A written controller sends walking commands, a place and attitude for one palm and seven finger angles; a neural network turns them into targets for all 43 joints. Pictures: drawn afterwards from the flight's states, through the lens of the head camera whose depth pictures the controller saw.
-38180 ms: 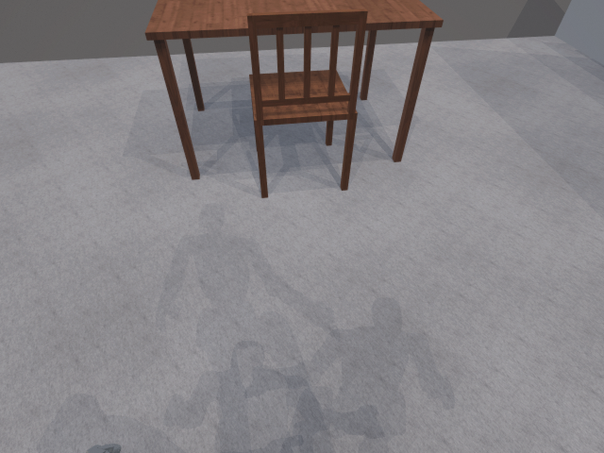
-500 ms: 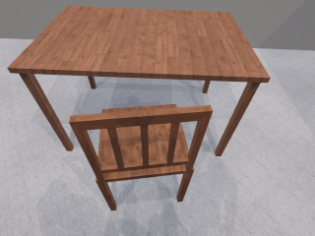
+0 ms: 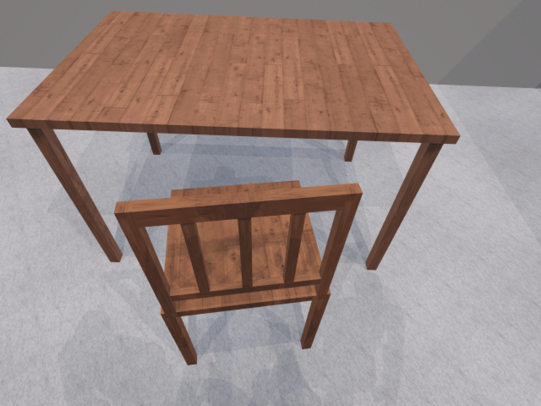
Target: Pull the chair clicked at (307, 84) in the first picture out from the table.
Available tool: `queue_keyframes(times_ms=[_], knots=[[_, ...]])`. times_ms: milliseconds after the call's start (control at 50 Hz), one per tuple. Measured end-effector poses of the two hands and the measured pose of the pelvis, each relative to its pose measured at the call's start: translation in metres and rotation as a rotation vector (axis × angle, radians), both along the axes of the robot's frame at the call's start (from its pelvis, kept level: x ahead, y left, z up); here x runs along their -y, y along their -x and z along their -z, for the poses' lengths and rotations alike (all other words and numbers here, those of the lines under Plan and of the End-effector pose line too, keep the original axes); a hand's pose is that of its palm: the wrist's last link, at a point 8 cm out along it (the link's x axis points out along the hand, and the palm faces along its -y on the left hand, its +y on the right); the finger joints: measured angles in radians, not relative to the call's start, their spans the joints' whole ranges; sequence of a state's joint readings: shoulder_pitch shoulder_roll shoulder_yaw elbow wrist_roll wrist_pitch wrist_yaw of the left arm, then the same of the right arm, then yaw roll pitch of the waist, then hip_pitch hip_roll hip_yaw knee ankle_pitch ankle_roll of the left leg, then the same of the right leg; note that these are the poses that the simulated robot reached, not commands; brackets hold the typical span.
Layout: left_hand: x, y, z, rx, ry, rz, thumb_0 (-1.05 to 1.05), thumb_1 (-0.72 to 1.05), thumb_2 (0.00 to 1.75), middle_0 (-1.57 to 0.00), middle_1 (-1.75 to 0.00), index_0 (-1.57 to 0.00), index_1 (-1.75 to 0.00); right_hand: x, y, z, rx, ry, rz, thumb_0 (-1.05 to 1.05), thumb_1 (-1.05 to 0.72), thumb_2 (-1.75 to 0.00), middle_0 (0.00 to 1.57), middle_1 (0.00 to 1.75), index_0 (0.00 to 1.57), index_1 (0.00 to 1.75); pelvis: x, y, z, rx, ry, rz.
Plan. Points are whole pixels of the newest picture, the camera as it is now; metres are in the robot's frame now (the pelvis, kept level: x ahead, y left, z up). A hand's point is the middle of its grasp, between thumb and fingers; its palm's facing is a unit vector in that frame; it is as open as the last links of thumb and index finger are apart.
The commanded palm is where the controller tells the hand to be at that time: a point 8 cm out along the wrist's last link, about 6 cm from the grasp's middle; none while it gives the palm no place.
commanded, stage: look again from close up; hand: left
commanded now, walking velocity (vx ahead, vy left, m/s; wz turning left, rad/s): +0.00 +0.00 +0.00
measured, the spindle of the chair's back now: (245, 253) +0.43 +0.08 -0.12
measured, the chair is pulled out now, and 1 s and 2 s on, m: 0.18 0.18 0.18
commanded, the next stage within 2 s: none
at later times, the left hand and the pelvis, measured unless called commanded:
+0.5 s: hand out of the picture -0.02 +0.17 -0.18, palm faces +0.04 -0.98 -0.17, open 7.4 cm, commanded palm none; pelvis +0.00 +0.00 +0.00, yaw +0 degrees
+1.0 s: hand out of the picture -0.02 +0.17 -0.18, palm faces +0.04 -0.98 -0.17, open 7.4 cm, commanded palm none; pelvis +0.01 +0.01 +0.00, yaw +0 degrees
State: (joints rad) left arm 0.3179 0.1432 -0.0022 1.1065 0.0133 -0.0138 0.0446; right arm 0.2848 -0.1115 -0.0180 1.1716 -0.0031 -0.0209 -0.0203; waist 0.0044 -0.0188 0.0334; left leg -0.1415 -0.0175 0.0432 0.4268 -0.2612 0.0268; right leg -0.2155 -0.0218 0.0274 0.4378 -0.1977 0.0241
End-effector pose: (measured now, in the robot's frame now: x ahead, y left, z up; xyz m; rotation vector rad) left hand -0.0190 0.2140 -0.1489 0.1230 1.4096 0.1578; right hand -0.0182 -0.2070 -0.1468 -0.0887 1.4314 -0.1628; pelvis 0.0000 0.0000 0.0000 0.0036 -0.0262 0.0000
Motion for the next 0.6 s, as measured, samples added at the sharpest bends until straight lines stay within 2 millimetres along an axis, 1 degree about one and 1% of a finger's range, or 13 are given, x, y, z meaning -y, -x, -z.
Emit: queue_keyframes(times_ms=[600], knots=[[-0.0017, 0.0031, 0.0009, -0.01, 0.007, -0.004, 0.0, 0.9, 0.89, -0.2, -0.3, -0.2, -0.3, -0.0064, -0.002, -0.0006, 0.006, 0.0, 0.004, 0.0, -0.91, -0.9, 0.2, 0.29, 0.19, 0.29, -0.0044, -0.0042, -0.0001, -0.001, 0.002, 0.004]])
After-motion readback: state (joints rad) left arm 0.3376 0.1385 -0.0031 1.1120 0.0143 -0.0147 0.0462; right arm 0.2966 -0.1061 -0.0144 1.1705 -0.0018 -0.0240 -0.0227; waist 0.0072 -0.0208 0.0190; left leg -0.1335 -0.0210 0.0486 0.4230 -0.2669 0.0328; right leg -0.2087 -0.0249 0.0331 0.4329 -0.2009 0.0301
